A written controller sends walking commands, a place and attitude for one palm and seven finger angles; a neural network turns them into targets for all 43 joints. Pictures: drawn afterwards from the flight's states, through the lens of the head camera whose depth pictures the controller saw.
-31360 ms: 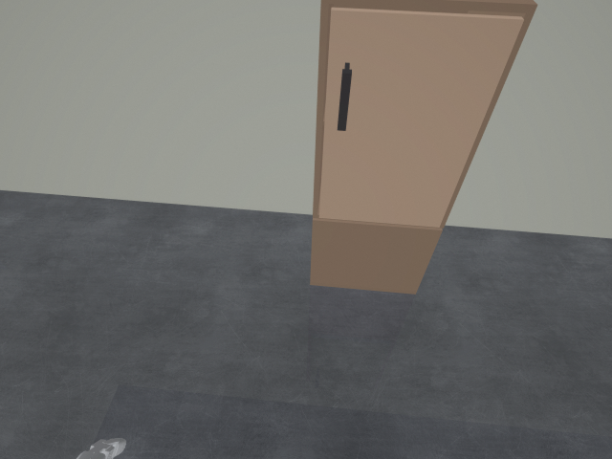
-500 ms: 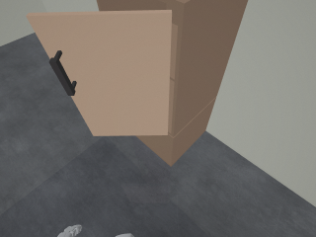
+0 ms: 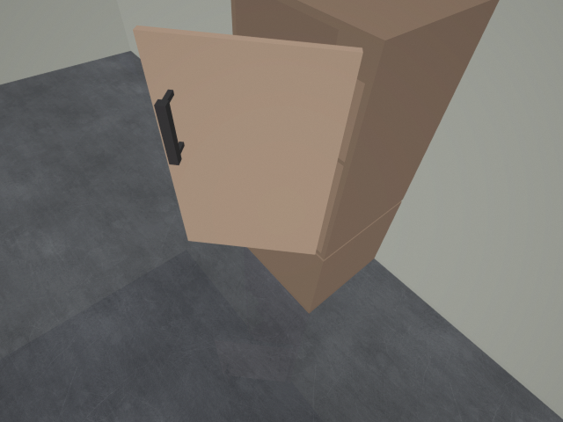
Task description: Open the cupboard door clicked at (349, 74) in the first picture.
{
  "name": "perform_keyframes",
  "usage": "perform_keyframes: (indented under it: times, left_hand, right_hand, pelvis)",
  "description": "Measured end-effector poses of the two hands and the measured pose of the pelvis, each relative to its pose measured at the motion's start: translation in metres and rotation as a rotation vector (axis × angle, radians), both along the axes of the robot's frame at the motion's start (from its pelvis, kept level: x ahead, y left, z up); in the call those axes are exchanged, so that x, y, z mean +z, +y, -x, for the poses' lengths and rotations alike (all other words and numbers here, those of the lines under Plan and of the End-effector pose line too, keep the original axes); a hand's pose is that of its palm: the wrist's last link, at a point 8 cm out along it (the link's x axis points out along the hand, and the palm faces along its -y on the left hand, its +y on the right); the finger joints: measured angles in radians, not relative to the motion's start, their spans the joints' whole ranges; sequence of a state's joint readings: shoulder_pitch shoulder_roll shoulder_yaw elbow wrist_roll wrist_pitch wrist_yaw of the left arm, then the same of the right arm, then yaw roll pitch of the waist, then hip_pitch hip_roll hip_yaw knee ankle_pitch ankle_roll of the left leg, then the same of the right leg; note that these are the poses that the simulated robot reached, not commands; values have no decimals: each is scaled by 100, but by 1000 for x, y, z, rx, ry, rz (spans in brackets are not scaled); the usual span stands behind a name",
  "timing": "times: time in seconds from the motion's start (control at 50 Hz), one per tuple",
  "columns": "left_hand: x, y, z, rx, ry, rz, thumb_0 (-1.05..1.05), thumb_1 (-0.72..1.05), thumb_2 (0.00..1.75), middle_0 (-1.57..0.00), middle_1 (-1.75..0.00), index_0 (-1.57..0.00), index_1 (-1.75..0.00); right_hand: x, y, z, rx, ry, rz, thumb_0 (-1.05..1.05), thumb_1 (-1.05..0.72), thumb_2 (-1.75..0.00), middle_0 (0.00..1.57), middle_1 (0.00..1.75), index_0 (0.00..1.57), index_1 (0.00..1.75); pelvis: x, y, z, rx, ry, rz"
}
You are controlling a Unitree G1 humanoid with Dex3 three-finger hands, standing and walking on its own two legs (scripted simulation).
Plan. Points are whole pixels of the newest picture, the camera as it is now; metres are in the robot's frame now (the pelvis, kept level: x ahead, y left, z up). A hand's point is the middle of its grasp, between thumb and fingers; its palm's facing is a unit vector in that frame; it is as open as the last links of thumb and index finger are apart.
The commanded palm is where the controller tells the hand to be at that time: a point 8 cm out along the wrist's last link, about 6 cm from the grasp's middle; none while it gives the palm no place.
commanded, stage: come to a stop and stand still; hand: left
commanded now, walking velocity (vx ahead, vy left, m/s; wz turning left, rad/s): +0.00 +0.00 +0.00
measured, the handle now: (172, 128) +0.59 +0.28 +0.06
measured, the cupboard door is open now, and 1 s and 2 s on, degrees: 44 44 44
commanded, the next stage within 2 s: look again from close up in 0.34 s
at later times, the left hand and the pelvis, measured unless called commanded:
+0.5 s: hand out of the picture +0.03 +0.19 -0.18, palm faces -0.03 -0.98 -0.18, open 7.3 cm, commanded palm none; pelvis +0.02 +0.01 +0.00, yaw -1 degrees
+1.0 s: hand out of the picture +0.04 +0.21 -0.15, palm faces -0.01 -0.96 -0.29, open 7.3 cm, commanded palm none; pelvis -0.04 -0.01 +0.00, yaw +0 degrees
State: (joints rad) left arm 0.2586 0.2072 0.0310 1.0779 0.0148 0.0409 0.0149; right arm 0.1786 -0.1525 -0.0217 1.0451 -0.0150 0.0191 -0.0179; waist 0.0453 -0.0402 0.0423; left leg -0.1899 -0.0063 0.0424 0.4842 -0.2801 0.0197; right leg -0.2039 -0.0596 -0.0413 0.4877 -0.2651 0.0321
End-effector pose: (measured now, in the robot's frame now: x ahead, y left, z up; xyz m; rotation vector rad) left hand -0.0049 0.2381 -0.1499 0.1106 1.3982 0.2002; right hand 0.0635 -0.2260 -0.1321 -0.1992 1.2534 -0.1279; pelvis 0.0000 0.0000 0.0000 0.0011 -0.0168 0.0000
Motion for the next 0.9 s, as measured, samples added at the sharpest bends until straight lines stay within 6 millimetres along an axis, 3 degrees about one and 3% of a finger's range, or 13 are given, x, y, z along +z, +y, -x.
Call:
perform_keyframes:
  times: [0.16,0.36,0.48,0.58,0.72,0.82,0.9]
  left_hand:
    - [2,-4,11,-28,54,29,0,91,90,-20,-30,-20,-30]
    - [0,-12,-17,-64,18,49,0,91,90,-20,-30,-20,-30]
    - [2,-5,-33,-103,-4,25,1,92,90,-20,-30,-20,-30]
    - [14,15,-56,-120,-99,-64,0,91,90,-20,-30,-21,-30]
    - [31,32,-80,-133,-247,-150,0,91,90,-20,-30,-20,-30]
    - [39,28,-81,-146,-313,-148,0,91,90,-20,-30,-20,-30]
    - [39,22,-68,-155,-316,-130,0,91,90,-20,-30,-20,-30]
  right_hand:
    - [2,5,9,-34,3,2,0,-92,-90,21,30,21,30]
    - [-1,10,55,-88,124,3,1,-91,-90,20,30,20,30]
    - [-3,16,75,-106,174,-22,1,-91,-90,20,30,20,30]
    - [-10,-5,66,-115,92,6,1,-90,-90,21,30,21,30]
    - [-6,-42,29,-93,-69,55,1,-90,-90,21,30,21,30]
    - [9,-58,7,-47,-165,78,1,-90,-90,20,30,20,30]
    - [19,-64,4,-16,-201,88,1,-90,-90,20,30,20,30]
  pelvis:
    - [4,8,-5,-15,4,4]
    - [5,11,-13,-20,1,2]
    - [4,9,-16,-15,6,-4]
    - [-2,5,-13,-6,5,-3]
    - [-6,-3,-2,-9,-36,-2]
    - [-4,-8,14,-10,-57,-1]
    - [-1,-11,27,-9,-61,0]
